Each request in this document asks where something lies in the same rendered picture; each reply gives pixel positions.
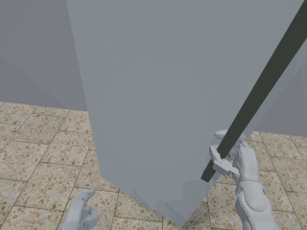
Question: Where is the handle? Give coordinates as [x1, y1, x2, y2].
[201, 0, 307, 183]

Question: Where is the robot right hand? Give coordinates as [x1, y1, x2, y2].
[209, 129, 259, 185]

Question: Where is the left robot forearm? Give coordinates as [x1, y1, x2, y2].
[58, 220, 82, 230]

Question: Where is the right robot forearm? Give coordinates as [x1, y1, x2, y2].
[235, 180, 280, 230]

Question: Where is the fridge door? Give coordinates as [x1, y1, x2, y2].
[66, 0, 307, 227]

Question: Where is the robot left hand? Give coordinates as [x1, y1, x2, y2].
[63, 189, 99, 230]

